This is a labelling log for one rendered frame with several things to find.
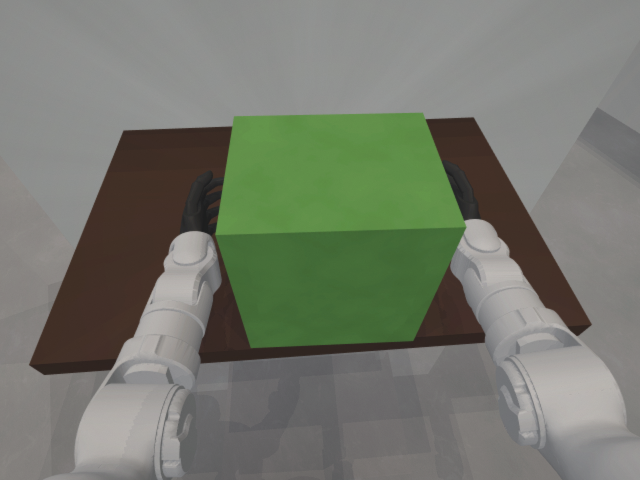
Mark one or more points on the left robot hand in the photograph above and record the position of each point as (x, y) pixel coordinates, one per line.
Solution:
(195, 216)

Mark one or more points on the table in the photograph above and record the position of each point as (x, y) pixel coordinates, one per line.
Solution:
(138, 212)

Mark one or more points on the left robot forearm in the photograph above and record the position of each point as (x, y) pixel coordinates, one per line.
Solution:
(165, 347)

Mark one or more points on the robot left upper arm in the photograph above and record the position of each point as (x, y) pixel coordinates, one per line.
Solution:
(136, 432)

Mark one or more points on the right robot forearm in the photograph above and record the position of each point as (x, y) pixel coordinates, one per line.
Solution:
(512, 316)

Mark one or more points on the carton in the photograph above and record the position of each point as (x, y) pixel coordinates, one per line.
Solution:
(336, 228)

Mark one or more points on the right robot hand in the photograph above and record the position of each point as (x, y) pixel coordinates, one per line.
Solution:
(462, 190)

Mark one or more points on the robot right upper arm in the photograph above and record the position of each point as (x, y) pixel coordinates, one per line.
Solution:
(563, 403)

